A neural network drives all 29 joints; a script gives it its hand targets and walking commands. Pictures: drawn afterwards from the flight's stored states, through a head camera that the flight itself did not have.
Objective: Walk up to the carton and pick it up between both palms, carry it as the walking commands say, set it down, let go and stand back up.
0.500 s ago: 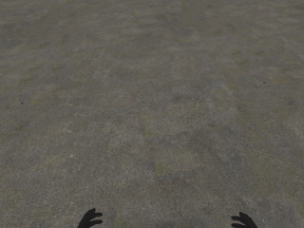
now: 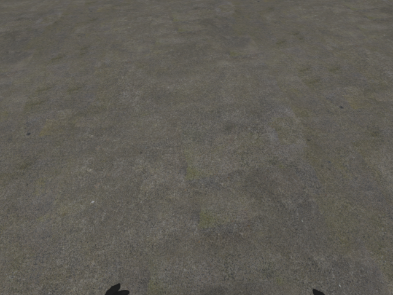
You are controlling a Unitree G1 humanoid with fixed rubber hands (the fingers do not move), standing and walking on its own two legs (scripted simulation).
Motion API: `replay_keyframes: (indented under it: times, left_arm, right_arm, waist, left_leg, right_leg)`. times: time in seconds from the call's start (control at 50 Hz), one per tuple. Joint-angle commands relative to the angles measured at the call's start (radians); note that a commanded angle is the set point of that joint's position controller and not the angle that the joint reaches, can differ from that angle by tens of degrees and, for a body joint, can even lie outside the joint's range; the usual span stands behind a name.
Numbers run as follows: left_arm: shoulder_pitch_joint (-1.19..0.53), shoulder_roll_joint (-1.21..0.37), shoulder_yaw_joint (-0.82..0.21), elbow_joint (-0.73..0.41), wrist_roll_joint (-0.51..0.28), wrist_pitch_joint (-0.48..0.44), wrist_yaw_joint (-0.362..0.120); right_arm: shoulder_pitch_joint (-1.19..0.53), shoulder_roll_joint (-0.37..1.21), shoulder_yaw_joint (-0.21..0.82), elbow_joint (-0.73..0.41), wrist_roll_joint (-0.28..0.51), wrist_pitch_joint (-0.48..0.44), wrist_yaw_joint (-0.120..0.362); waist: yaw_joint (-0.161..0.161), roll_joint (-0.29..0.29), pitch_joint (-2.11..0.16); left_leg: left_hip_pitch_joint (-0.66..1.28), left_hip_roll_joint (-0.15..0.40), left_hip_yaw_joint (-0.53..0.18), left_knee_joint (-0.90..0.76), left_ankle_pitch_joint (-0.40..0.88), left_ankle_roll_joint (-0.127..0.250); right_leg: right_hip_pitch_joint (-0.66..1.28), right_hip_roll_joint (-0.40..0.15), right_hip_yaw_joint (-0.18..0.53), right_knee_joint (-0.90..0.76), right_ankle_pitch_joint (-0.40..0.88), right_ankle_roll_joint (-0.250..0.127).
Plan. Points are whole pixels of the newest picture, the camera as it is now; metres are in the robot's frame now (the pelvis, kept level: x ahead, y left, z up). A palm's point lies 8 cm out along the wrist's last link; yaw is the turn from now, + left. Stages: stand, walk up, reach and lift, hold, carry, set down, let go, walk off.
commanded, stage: stand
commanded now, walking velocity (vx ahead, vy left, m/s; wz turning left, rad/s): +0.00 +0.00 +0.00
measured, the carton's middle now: out of the picture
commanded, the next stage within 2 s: walk up in 0.50 s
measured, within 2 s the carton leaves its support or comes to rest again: neither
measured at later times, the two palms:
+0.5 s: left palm out of the picture +0.04 +0.23 -0.13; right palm out of the picture +0.04 -0.23 -0.12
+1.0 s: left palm out of the picture +0.10 +0.19 -0.12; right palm out of the picture -0.02 -0.32 -0.15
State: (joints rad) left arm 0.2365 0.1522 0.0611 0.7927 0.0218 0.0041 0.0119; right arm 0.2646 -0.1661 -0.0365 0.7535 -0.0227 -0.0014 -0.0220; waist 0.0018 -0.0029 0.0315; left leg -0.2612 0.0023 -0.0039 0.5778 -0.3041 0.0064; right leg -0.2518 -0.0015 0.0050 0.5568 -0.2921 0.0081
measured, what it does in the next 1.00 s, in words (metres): shifts its weight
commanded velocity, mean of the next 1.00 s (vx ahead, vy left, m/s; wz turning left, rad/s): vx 0.00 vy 0.00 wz -0.15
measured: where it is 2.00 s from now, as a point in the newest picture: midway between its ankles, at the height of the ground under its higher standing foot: outside the picture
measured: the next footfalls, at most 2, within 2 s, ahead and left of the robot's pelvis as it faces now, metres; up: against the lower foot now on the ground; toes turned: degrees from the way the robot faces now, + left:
left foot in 1.56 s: +0.03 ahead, +0.07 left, +0.00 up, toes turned -25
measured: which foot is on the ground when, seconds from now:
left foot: down 0.00-0.94, up 0.96-1.00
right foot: down 0.00-1.00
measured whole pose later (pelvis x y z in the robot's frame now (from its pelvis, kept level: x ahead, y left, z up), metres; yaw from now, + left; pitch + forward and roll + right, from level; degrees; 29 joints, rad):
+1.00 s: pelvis -0.02 -0.05 -0.02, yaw -11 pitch +0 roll +0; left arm 0.23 0.21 0.10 0.84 0.02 0.01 0.00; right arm 0.24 -0.26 -0.06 0.88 -0.02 0.02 -0.05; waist -0.01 0.05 0.08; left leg -0.41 0.13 0.07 0.94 -0.53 -0.05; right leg -0.37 0.00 -0.12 0.70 -0.30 -0.06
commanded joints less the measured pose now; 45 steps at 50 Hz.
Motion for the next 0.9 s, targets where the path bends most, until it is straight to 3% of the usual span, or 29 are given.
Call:
replay_keyframes:
  times: [0.0,0.66,0.68,0.7,0.72,0.74,0.76,0.78,0.82,0.86,0.88]
  left_arm:
    - [0.011,0.085,0.018,-0.037,0.000,-0.011,0.004]
    - [0.071,0.065,0.020,0.217,-0.008,-0.007,0.023]
    - [0.147,0.183,0.048,0.211,-0.028,0.013,0.012]
    - [0.040,0.104,0.030,0.104,-0.029,0.011,0.005]
    - [-0.010,0.095,0.026,0.079,-0.026,0.007,-0.002]
    - [-0.029,0.104,0.033,0.059,-0.015,0.009,-0.006]
    - [-0.018,0.107,0.040,0.056,-0.005,0.011,-0.008]
    - [-0.017,0.097,0.039,0.056,0.004,0.015,-0.010]
    - [0.001,0.065,0.042,0.048,0.008,0.016,-0.016]
    - [0.052,0.071,0.043,0.050,-0.007,0.019,-0.022]
    - [0.093,0.077,0.044,0.049,-0.010,0.018,-0.025]
  right_arm:
    - [0.017,-0.090,-0.024,-0.038,0.001,-0.012,-0.005]
    - [0.068,-0.072,-0.024,0.213,0.006,-0.011,-0.020]
    - [0.116,-0.113,-0.023,0.230,-0.005,-0.005,-0.015]
    - [0.029,-0.243,-0.066,0.153,0.008,0.002,-0.042]
    - [0.048,-0.213,-0.057,0.174,0.008,0.011,-0.054]
    - [0.073,-0.190,-0.053,0.180,0.005,0.016,-0.057]
    - [0.064,-0.174,-0.047,0.170,0.000,0.015,-0.060]
    - [0.055,-0.157,-0.044,0.153,-0.016,0.008,-0.061]
    - [0.026,-0.183,-0.041,0.121,-0.024,-0.007,-0.058]
    - [-0.013,-0.216,-0.050,0.108,-0.022,-0.010,-0.046]
    - [-0.026,-0.225,-0.054,0.101,-0.014,-0.007,-0.040]
  waist:
    - [0.000,0.009,-0.024]
    - [0.000,0.004,0.035]
    - [-0.044,-0.068,0.074]
    - [-0.024,0.130,0.107]
    - [-0.038,0.205,0.072]
    - [-0.053,0.232,0.056]
    - [-0.051,0.223,0.033]
    - [-0.052,0.173,0.018]
    - [-0.032,0.149,-0.015]
    - [-0.012,0.186,-0.040]
    - [0.010,0.177,-0.055]
  left_leg:
    - [-0.003,0.057,-0.075,-0.128,0.128,0.033]
    - [0.050,0.070,-0.081,-0.216,0.133,0.031]
    - [0.006,0.209,-0.195,-0.277,-0.024,0.073]
    - [0.083,0.193,-0.088,-0.256,-0.012,0.053]
    - [0.073,0.258,-0.135,-0.261,0.071,0.092]
    - [0.023,0.343,-0.189,-0.262,0.174,0.152]
    - [0.009,0.401,-0.207,-0.260,0.248,0.204]
    - [0.012,0.411,-0.182,-0.255,0.285,0.212]
    - [0.008,0.353,-0.085,-0.207,0.310,0.142]
    - [-0.037,0.310,-0.006,-0.138,0.294,0.096]
    - [-0.076,0.292,0.031,-0.057,0.258,0.078]
  right_leg:
    - [0.011,-0.048,0.060,-0.091,0.144,-0.038]
    - [0.064,-0.065,0.069,-0.188,0.146,-0.035]
    - [-0.001,-0.026,-0.060,-0.057,-0.009,-0.028]
    - [-0.182,-0.040,0.039,0.051,0.078,-0.019]
    - [-0.227,-0.018,0.006,0.175,0.005,-0.022]
    - [-0.247,-0.019,-0.034,0.308,-0.141,-0.010]
    - [-0.276,-0.032,-0.061,0.428,-0.251,0.000]
    - [-0.285,-0.060,-0.046,0.461,-0.278,0.007]
    - [-0.211,-0.075,-0.044,0.340,-0.238,0.002]
    - [-0.083,-0.048,-0.079,0.195,-0.162,0.005]
    - [0.004,-0.025,-0.104,0.105,-0.096,0.003]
